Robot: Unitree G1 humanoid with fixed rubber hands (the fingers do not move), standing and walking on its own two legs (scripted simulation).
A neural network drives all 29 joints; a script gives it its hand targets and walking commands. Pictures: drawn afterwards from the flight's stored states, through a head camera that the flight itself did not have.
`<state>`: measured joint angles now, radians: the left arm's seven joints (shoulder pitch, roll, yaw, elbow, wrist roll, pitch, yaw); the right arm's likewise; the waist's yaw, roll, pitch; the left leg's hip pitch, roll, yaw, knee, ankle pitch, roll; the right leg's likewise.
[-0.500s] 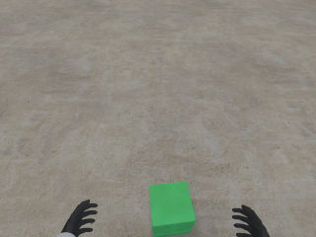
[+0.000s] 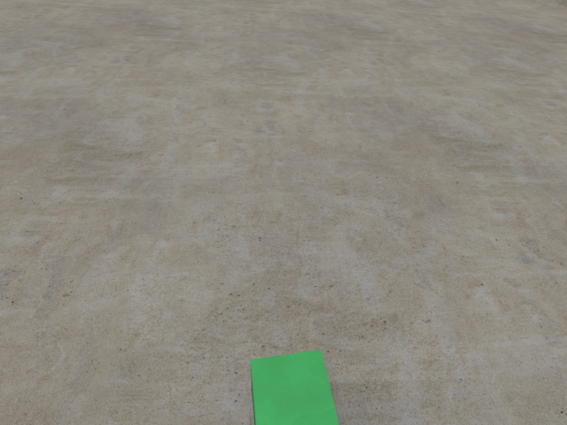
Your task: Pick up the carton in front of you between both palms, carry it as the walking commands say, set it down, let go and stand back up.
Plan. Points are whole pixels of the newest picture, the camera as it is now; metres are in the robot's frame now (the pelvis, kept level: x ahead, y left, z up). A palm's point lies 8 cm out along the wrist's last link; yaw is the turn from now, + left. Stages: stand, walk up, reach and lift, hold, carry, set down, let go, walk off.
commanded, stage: stand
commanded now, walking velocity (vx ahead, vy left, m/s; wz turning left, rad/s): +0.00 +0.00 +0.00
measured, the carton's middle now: (289, 405) +0.36 -0.03 -0.64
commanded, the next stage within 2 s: none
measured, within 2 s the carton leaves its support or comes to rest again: neither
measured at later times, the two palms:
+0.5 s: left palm out of the picture +0.03 +0.27 -0.13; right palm out of the picture +0.04 -0.24 -0.11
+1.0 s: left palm out of the picture -0.05 +0.25 -0.14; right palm out of the picture -0.05 -0.21 -0.12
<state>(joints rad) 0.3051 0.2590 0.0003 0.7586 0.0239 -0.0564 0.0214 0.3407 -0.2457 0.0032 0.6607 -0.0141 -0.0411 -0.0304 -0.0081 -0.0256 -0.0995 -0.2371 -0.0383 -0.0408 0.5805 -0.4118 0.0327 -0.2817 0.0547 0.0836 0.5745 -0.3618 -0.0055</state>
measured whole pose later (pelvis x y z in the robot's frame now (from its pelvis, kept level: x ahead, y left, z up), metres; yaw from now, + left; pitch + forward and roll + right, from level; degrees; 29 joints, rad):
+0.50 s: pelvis +0.00 +0.01 +0.00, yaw +0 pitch +2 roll -1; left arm 0.32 0.25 0.00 0.92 0.01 0.00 0.04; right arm 0.38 -0.23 0.02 0.78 -0.01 -0.01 -0.05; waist -0.01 -0.01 -0.05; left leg -0.18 -0.06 -0.03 0.56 -0.40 0.06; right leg -0.23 0.04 0.09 0.56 -0.36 0.01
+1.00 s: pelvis -0.02 +0.02 +0.01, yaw +0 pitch -1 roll -1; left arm 0.33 0.19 -0.03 1.12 0.01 0.02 0.04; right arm 0.42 -0.17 0.04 0.99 -0.01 -0.01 -0.05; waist -0.01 -0.01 -0.01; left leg -0.13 -0.07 -0.02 0.49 -0.34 0.07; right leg -0.17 0.02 0.11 0.48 -0.29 0.03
